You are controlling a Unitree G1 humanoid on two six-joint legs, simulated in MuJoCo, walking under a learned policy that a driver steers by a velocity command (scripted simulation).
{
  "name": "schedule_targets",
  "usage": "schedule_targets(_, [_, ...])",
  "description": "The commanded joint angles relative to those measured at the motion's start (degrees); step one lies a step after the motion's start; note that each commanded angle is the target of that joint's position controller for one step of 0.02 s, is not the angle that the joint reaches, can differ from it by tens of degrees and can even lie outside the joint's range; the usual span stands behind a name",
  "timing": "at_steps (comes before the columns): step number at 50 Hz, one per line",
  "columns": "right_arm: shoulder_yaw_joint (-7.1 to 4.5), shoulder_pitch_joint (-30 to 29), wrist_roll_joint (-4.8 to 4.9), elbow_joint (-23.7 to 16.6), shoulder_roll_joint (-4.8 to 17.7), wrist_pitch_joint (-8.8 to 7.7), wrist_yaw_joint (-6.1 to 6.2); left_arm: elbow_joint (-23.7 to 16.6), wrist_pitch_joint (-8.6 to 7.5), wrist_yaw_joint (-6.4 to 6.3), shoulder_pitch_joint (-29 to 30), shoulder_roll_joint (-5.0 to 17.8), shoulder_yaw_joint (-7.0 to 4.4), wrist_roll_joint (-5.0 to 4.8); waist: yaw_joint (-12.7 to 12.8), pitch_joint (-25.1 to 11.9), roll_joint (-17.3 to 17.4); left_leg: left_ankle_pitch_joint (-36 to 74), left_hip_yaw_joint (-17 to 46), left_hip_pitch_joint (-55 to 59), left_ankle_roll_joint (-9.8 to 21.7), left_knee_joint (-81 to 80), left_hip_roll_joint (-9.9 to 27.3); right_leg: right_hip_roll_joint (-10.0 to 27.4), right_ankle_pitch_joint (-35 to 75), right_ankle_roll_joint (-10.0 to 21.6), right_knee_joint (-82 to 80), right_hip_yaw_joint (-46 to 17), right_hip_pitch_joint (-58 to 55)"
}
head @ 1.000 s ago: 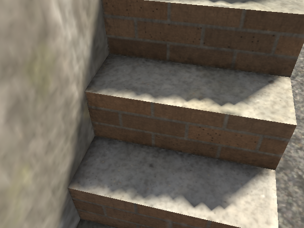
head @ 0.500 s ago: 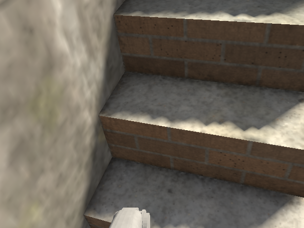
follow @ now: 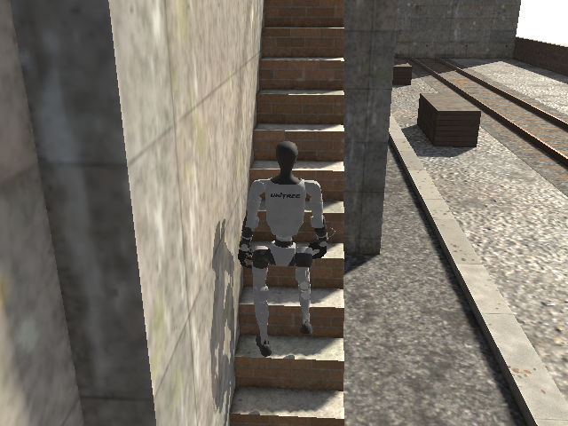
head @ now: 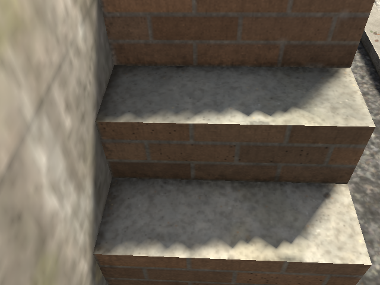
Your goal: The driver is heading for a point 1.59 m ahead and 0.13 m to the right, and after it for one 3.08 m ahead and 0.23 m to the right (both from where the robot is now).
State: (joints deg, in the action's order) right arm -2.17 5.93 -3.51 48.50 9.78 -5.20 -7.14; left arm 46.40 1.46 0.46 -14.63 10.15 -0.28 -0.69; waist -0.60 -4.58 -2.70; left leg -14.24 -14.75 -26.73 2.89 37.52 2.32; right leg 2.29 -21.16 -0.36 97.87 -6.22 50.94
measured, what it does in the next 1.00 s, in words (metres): climbs: right foot, then left foot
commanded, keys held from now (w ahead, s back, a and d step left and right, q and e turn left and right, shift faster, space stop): e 0.28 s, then no key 0.72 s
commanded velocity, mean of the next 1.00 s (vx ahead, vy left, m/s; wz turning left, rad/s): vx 0.02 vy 0.00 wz -0.28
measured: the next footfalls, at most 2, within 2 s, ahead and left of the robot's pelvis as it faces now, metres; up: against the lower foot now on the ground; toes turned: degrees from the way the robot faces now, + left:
right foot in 0.20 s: +0.06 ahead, -0.17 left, +0.00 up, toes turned -12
left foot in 0.60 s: +0.10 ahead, +0.12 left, +0.00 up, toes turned -9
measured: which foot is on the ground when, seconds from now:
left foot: down 0.00-0.22, up 0.24-0.58, down 0.60-1.00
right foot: up 0.00-0.18, down 0.20-1.00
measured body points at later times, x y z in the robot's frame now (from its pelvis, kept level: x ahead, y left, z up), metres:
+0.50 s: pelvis +0.05 -0.03 +0.04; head +0.07 -0.08 +0.48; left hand +0.26 +0.20 -0.03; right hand +0.20 -0.30 -0.05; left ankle +0.04 +0.12 -0.55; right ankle +0.02 -0.16 -0.71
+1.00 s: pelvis +0.09 +0.00 +0.02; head +0.10 +0.03 +0.47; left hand +0.27 +0.17 -0.11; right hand +0.18 -0.24 -0.07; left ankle +0.06 +0.13 -0.71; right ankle +0.02 -0.16 -0.71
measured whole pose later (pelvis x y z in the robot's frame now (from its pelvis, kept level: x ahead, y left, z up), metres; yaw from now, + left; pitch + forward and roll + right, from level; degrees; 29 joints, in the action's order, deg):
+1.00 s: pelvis +0.09 +0.00 +0.02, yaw -14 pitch +3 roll -2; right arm 3.4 13.9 1.5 38.4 7.9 -1.9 2.6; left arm 44.8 0.7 3.1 -11.1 10.4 0.3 0.2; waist -0.9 -3.5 -1.6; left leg -21.8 2.3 -12.9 -0.2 32.5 1.1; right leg 2.0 -17.0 -3.6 27.2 -3.4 13.1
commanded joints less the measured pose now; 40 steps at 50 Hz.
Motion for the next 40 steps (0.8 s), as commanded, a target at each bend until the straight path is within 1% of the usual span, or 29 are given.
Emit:
schedule_targets(1, [0.25, -0.51, -1.10, -4.18, 2.87, -2.34, 1.37, -5.01, -0.75, -1.44, 5.52, 6.28, -2.05, 0.26, -2.09, -0.72, 0.10, -2.98, 16.81, 16.12, 10.25, -18.08, 15.90, 2.57, 0.00, -0.25, -4.25, -6.90, 7.23])
schedule_targets(2, [-0.05, -1.81, 0.42, -4.74, 4.19, -2.24, 1.83, -6.13, -0.78, -0.93, 6.24, 6.14, -1.78, 0.96, -0.55, -0.26, 1.07, -5.02, 13.81, 16.24, 8.92, -19.40, 13.52, 3.87, -1.79, -1.01, -19.40, -2.01, 3.86])
schedule_targets(3, [-1.49, -4.59, 0.12, -6.38, 8.01, -1.63, 3.24, -7.97, -0.53, 0.11, 8.01, 4.80, -0.77, 1.53, 0.41, 0.11, 3.21, -6.00, 9.86, 16.11, 7.09, -20.09, 11.92, 4.95, -7.22, -1.71, -31.16, 4.37, 0.62])
schedule_targets(4, [-2.91, -0.73, 0.18, -6.23, 11.11, -0.72, 4.09, -8.69, -0.40, 0.64, 9.78, 4.81, -0.36, 1.68, -2.56, -0.48, 5.73, -6.92, 10.48, 18.00, 7.16, -20.66, 12.72, 3.23, -14.22, -3.21, -39.42, 6.00, -1.05])
schedule_targets(5, [-3.92, 2.51, 0.64, -6.72, 13.10, -0.59, 5.01, -9.22, -1.65, 1.95, 7.90, 1.91, 0.58, 2.78, -3.05, -1.09, 7.43, 2.15, 12.33, 20.54, 8.66, -19.18, 18.72, 4.70, -16.07, -3.47, -37.92, 6.16, -2.86])
schedule_targets(6, [-3.68, 2.77, -0.24, -8.12, 14.11, -0.30, 5.28, -9.06, -1.42, 1.75, 2.10, 2.01, 0.97, 3.87, -1.67, -3.73, 7.31, 6.28, 15.81, 21.21, 10.98, -19.98, 23.36, 5.34, -5.59, -2.55, -37.26, 4.82, -6.88])
schedule_targets(7, [-3.28, -1.32, -0.97, -11.12, 13.43, -0.67, 6.07, -9.77, -1.24, 2.05, 3.89, 2.77, 0.13, 5.13, 1.01, -4.83, 13.03, 10.27, 13.10, 18.04, 10.30, -18.86, 21.99, 5.50, -1.60, 0.27, -41.98, 5.86, -13.80])
schedule_targets(8, [-2.40, -10.42, -1.60, -14.58, 11.98, -1.34, 4.37, -10.38, -2.24, 1.58, 4.19, 5.29, -2.07, 3.07, 4.28, -4.03, 15.41, 11.35, 8.67, 14.17, 9.79, -17.81, 18.95, 3.34, 6.24, 1.29, -46.19, 7.90, -24.38])
schedule_targets(9, [-1.71, -14.57, -0.45, -16.94, 9.55, -1.19, 4.08, -9.59, -3.19, 1.90, 3.93, 7.48, -3.46, 3.10, 5.15, -3.79, 10.85, 8.90, 5.10, 13.45, 7.56, -14.24, 15.15, 1.07, 9.47, 2.08, -55.23, 10.34, -29.29])
schedule_targets(10, [-0.65, -12.59, 2.07, -15.78, 7.75, 0.64, 2.46, -7.54, -4.97, 2.89, -1.05, 7.28, -4.10, 4.34, 7.86, -2.59, 5.24, 10.01, 3.38, 12.65, 5.90, -7.97, 13.61, -0.31, 15.06, 3.34, -69.12, 9.58, -36.17])
schedule_targets(11, [0.80, -8.23, 2.28, -15.34, 3.05, 2.15, 1.53, -4.99, -6.26, 2.88, -5.17, 10.25, -4.85, 5.32, 6.25, -1.85, -3.02, 0.50, -0.53, 6.73, 0.93, 4.02, 9.78, 1.73, 40.94, 5.82, -72.88, 2.37, -44.11])
schedule_targets(12, [2.22, 2.04, 1.69, -17.52, -1.44, 2.57, 1.56, -3.49, -6.01, 1.36, -11.34, 19.40, -6.85, 2.27, 2.30, -8.81, -16.67, -18.82, 0.54, -5.85, -6.22, 16.30, 3.09, 16.16, 74.56, 20.32, -70.02, -20.22, -57.24])
schedule_targets(13, [1.48, 1.03, 1.90, -18.28, 2.44, 1.93, 2.20, -4.15, -5.38, 0.17, -13.10, 21.62, -8.01, 0.55, 7.12, -6.68, -11.90, -24.56, 8.25, -13.95, -10.07, 27.16, -1.60, 22.78, 69.68, 25.70, -71.78, -28.62, -60.36])
schedule_targets(14, [0.94, -5.27, 2.52, -19.71, 3.20, 0.53, 2.54, -5.01, -5.31, 0.60, -9.29, 21.57, -8.41, 0.77, 8.43, -2.98, -13.30, -26.89, 13.13, -20.47, -10.08, 48.86, -4.02, 21.36, 66.16, 25.49, -71.66, -26.80, -54.33])
schedule_targets(15, [-0.80, -4.29, 3.36, -20.51, 7.41, -0.72, 2.79, -8.78, -5.79, 1.53, -4.34, 20.69, -8.11, 1.89, 6.85, -4.91, -12.62, -28.67, 16.79, -22.84, -9.11, 67.11, -3.47, 20.81, 59.77, 23.17, -70.13, -23.60, -49.75])
schedule_targets(16, [-1.77, -2.52, 2.44, -19.50, 10.22, -1.23, 2.68, -10.61, -5.44, 1.90, -1.37, 18.21, -6.58, 1.87, 5.40, -5.12, -6.78, -26.57, 18.72, -23.23, -8.08, 74.61, -2.45, 19.86, 51.54, 20.33, -70.39, -21.18, -45.54])
schedule_targets(17, [-1.35, -2.92, 2.09, -19.97, 9.71, -1.89, 2.65, -13.37, -4.85, 2.57, 4.81, 15.36, -4.75, 1.76, 3.12, -0.41, -0.13, -23.75, 19.98, -21.55, -7.60, 70.61, -1.11, 17.96, 40.59, 16.82, -72.39, -16.86, -38.73])
schedule_targets(19, [0.41, -4.29, 1.54, -23.03, 7.05, -2.02, 2.45, -16.75, -4.21, 0.46, 8.41, 13.69, -3.35, 1.80, 2.04, 0.05, -0.49, -25.23, 18.21, -20.05, -7.74, 63.80, -2.33, 15.47, 33.09, 14.79, -76.32, -13.90, -37.34])
schedule_targets(20, [0.48, -3.29, 2.08, -22.08, 7.23, -1.73, 2.10, -17.77, -4.21, -0.52, 8.19, 13.91, -3.30, 2.81, 2.59, 0.10, -0.20, -22.61, 18.07, -18.80, -7.86, 62.32, -2.95, 15.02, 30.86, 14.22, -78.16, -13.11, -37.96])
schedule_targets(22, [0.83, 0.43, 1.59, -21.36, 6.59, -1.50, 2.52, -18.41, -5.25, -1.61, 8.00, 15.64, -3.43, 2.28, 0.70, -0.68, -1.63, -15.16, 17.50, -13.19, -8.13, 57.45, -3.01, 12.16, 24.09, 12.39, -78.64, -9.04, -35.50])
schedule_targets(24, [1.53, 4.96, 1.35, -19.36, 5.24, -0.38, 0.88, -20.44, -5.76, -1.88, 14.42, 15.85, -2.90, 1.89, -3.18, 1.26, 0.06, -9.44, 14.19, -1.19, -8.67, 32.75, -1.78, 6.33, 18.12, 6.88, -79.48, -2.00, -29.71])
schedule_targets(27, [1.74, 13.52, 1.45, -16.79, 4.69, 1.40, -1.07, -21.20, -4.43, -2.83, 16.10, 17.49, -3.92, 1.08, -3.55, -0.02, -6.12, -5.31, 16.05, 7.76, -6.94, 11.28, -0.93, 10.87, 23.37, 9.15, -77.06, -8.55, -33.39])
schedule_targets(29, [3.50, 15.11, 2.10, -16.02, 1.23, 1.48, -1.95, -17.77, -2.71, -1.42, 14.54, 12.68, -1.68, -1.14, -4.23, -2.64, -3.01, 5.29, 13.56, 13.52, -5.92, -17.60, -1.91, 9.27, 20.41, 10.03, -72.96, -8.61, -39.10])
schedule_targets(30, [4.79, 11.05, 1.70, -17.58, -0.29, 1.77, -1.67, -14.83, -1.53, 0.59, 8.10, 11.70, -1.47, -0.80, -0.56, -2.21, -4.96, 10.30, 15.42, 15.78, -4.05, -19.66, -0.59, 7.44, 19.75, 8.62, -71.13, -7.06, -40.51])
schedule_targets(31, [4.74, 10.71, 2.11, -17.39, 3.28, 0.97, -1.57, -13.45, -0.70, 2.72, 1.27, 8.63, -1.73, 0.81, 5.88, -6.18, 1.56, 37.28, 23.07, 18.97, 0.13, -12.26, 4.91, 3.06, 10.03, 3.00, -66.39, -1.46, -40.72])
schedule_targets(32, [5.65, 4.36, 3.45, -19.60, 3.43, 0.44, -2.58, -13.25, -0.87, 3.71, -2.75, 5.82, -0.38, 1.81, 11.73, -8.86, 4.37, 44.31, 24.80, 22.86, 0.90, -8.50, 6.77, 3.53, 6.23, -0.87, -69.79, -1.28, -39.32])
schedule_targets(34, [5.25, 8.51, 3.50, -16.93, 3.02, 0.89, -2.77, -13.54, -1.45, 5.44, 7.05, 6.34, 0.09, 2.31, 5.77, -1.61, 4.49, 15.28, 26.29, 10.18, -0.27, -12.13, 4.17, 1.96, 12.55, -2.75, -67.77, 0.96, -39.49])
schedule_targets(35, [5.29, 9.58, 3.42, -17.62, 2.60, 0.82, -1.87, -14.27, -2.09, 5.72, 10.77, 6.23, 0.60, 3.04, 2.65, -2.10, 0.90, 15.17, 27.35, 14.18, -0.67, -12.84, 4.92, 1.89, 10.23, -2.92, -65.77, 0.72, -34.75])
schedule_targets(40, [4.36, 13.99, 3.49, -14.37, 4.08, -0.33, -0.33, -12.97, -3.73, 4.34, 11.86, 5.33, 1.90, 2.19, 0.06, -2.26, 6.89, 35.22, 25.47, 24.26, -1.31, -6.65, 4.77, 3.19, 11.74, -2.80, -65.51, 0.65, -26.57])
